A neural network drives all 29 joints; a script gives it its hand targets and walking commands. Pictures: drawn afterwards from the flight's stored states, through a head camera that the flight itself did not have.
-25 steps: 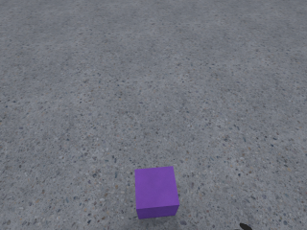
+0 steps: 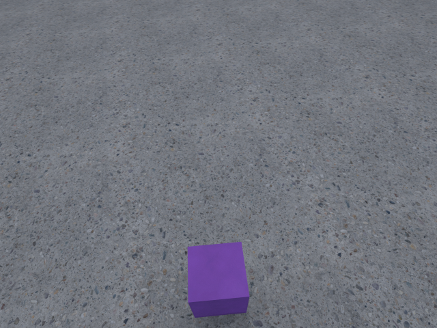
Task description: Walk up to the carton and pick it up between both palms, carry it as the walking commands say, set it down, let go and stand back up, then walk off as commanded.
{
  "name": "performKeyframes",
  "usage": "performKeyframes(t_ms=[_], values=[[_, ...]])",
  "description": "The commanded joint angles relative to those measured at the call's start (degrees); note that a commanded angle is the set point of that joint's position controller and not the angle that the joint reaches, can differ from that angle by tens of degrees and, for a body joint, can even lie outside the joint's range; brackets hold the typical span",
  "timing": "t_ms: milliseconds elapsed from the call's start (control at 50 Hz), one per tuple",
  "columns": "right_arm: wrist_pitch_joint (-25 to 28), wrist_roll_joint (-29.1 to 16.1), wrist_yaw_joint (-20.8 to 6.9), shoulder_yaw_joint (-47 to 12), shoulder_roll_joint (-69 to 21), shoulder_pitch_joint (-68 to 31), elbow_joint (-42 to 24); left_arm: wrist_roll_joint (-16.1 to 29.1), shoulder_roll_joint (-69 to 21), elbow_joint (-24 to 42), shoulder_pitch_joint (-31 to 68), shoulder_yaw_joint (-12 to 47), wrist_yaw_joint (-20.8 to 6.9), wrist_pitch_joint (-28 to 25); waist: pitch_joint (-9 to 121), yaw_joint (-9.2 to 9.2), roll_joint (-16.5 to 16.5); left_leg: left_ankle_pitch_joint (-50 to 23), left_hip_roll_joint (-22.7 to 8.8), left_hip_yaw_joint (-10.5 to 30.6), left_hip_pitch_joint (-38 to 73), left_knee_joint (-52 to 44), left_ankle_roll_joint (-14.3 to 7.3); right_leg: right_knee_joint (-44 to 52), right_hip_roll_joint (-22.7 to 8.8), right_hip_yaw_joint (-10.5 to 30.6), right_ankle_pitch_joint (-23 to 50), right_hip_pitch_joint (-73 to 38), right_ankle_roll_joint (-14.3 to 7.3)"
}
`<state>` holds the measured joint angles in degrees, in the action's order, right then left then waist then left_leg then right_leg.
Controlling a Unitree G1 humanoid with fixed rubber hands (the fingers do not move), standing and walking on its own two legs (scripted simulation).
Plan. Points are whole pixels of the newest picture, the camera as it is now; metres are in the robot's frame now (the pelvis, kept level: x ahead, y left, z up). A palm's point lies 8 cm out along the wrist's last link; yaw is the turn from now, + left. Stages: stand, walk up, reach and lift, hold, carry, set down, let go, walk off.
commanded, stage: stand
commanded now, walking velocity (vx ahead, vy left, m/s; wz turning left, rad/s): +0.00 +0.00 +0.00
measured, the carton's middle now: (217, 280) +0.42 +0.04 -0.66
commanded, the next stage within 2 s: reach and lift in 0.20 s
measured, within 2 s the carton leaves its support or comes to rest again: neither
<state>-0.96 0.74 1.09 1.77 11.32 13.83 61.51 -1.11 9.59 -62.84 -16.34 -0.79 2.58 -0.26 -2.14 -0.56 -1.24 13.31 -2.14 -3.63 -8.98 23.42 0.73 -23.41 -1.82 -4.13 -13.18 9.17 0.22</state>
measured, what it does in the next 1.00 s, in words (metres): lowers itself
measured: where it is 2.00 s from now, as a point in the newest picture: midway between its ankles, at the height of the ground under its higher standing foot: outside the picture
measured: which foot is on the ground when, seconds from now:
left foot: down 0.00-1.00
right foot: down 0.00-1.00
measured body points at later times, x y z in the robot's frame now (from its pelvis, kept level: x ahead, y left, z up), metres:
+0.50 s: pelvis -0.01 +0.01 -0.02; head +0.06 +0.01 +0.42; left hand +0.16 +0.24 -0.14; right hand +0.16 -0.21 -0.14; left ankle -0.01 +0.12 -0.74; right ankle -0.01 -0.12 -0.74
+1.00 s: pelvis -0.08 +0.01 -0.08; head +0.07 +0.01 +0.35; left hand +0.21 +0.24 -0.18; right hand +0.21 -0.20 -0.18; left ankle -0.01 +0.12 -0.74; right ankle -0.01 -0.12 -0.74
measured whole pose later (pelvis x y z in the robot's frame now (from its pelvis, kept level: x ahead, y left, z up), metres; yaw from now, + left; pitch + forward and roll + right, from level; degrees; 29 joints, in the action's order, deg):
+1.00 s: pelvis -0.08 +0.01 -0.08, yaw +0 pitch +14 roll -1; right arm -29.3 0.9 1.3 5.9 8.3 -16.5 29.4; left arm -0.7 12.0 -30.5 17.0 -6.7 -2.4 28.7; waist -4.3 -1.0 0.1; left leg 21.0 -2.3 -1.9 -51.3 57.8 -0.3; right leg -56.9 -2.4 -2.5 -20.4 50.9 0.3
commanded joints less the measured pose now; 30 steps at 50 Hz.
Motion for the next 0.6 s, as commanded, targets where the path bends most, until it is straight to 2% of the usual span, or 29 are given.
performKeyframes(t_ms=[0, 180, 200, 220, 240, 260, 280, 320, 340, 360, 400, 440, 520, 580], values=[[0.5, 0.0, 0.2, 0.3, 3.1, 3.4, -0.6, 0.2, 6.4, 1.3, -1.8, -0.8, 0.2, -0.4, -1.3, 0.29, 4.8, -3.8, -3.2, 3.0, 0.1, -3.6, -1.1, 7.8, -7.4, 7.5, 5.3, 1.9, -1.8], [1.2, 0.0, 0.6, 0.2, 3.1, 5.9, 0.7, 0.4, 5.6, 1.2, -2.2, -0.4, -0.1, -0.5, -1.4, 0.04, 1.1, -5.1, -4.5, 4.7, -0.5, -6.6, -1.6, 6.0, -5.4, 5.6, 6.0, 1.1, -1.1], [-0.3, -6.0, 0.1, -2.6, 9.5, -14.2, -19.4, 6.2, 8.9, 21.3, 17.9, 1.2, -1.1, 0.3, 8.8, 1.72, 1.6, 13.9, 2.6, -0.2, -20.9, 6.5, -1.3, -5.0, -0.3, 6.5, -14.7, 14.8, -4.6], [-4.4, -8.1, 1.1, -5.4, 5.0, -29.2, -28.5, 3.5, 9.0, 33.7, 36.5, 1.2, -0.6, 6.3, 8.4, 0.20, -1.6, 13.1, 1.9, 1.2, -18.8, 8.3, -1.2, -6.5, -1.6, 6.2, -13.9, 16.1, -3.0], [-9.5, -6.9, 0.9, -4.3, 7.2, -24.4, -27.8, 1.6, 9.9, 29.7, 27.9, -1.5, 0.2, 10.7, 7.3, -1.59, 0.1, 14.0, 1.5, 0.7, -20.6, 7.5, -1.3, -6.7, -1.0, 4.0, -15.2, 14.5, -2.2], [-13.7, -6.0, 0.3, -2.6, 9.6, -23.0, -29.5, 3.2, 10.6, 27.3, 23.4, -1.8, -0.2, 15.2, 7.3, -1.58, 1.8, 15.3, 1.5, -0.2, -18.9, 7.0, -1.2, -6.7, -0.6, 1.5, -18.6, 17.0, -2.5], [-18.4, -5.3, -0.4, -2.6, 9.6, -20.7, -30.8, 4.1, 10.3, 27.5, 19.7, -0.8, -0.9, 20.4, 5.4, -2.23, 1.7, 15.7, 1.7, -0.5, -18.0, 7.6, -1.3, -6.9, -0.6, 1.8, -19.6, 17.6, -3.0], [-29.5, -3.5, -0.6, -3.0, 7.0, -12.3, -27.2, 3.6, 8.6, 26.1, 14.3, 0.0, -1.3, 30.6, 2.3, -2.39, 1.2, 10.8, 2.7, -0.1, -19.1, 7.7, -2.1, -7.7, 0.4, 2.9, -13.3, 18.3, -2.5], [-33.4, -2.8, -0.8, -2.2, 6.4, -8.0, -25.9, 3.3, 8.2, 25.8, 11.2, -0.8, -1.3, 34.2, 2.7, -2.33, 0.7, 6.3, 2.7, 1.5, -19.3, 7.9, -2.2, -8.6, 1.2, 3.6, -6.9, 16.8, -2.2], [-35.9, -1.8, -1.0, -1.4, 5.6, -4.4, -26.3, 2.3, 7.5, 26.9, 9.1, -1.1, -1.5, 36.7, 6.0, -1.52, 0.7, -1.2, 2.9, 3.0, -18.0, 9.1, -2.7, -9.9, 2.5, 3.7, 0.6, 14.5, -2.1], [-37.8, -1.2, -1.4, -1.5, 4.5, -1.8, -29.9, 1.9, 5.1, 30.6, 7.4, 0.3, -2.1, 39.0, 12.5, 0.87, 1.9, -15.4, 3.1, 5.8, -13.4, 10.7, -3.3, -11.4, 4.3, 3.9, 14.3, 12.8, -2.2], [-37.0, 0.1, -1.9, 0.1, 4.0, -2.2, -33.6, 1.4, 4.8, 35.5, 8.5, -0.2, -2.9, 38.3, 15.8, 1.59, 2.1, -22.3, 2.6, 6.8, -11.2, 11.3, -3.2, -11.8, 4.1, 4.8, 20.4, 12.9, -2.7], [-31.0, 2.9, -2.8, 2.9, 2.3, -7.7, -39.8, -0.7, 5.5, 41.2, 12.5, -3.5, -4.0, 32.5, 18.7, -0.07, -0.3, -25.2, 2.9, 6.1, -16.2, 15.1, -2.1, -15.5, 2.9, 6.1, 21.7, 16.1, -1.9], [-26.2, 3.3, -2.9, 4.2, 1.7, -9.6, -42.9, -1.1, 4.6, 43.7, 13.8, -4.6, -4.5, 27.5, 23.7, -0.58, -0.3, -28.0, 3.1, 6.2, -17.9, 19.5, -0.8, -19.7, 2.7, 6.0, 22.1, 20.0, -1.1]])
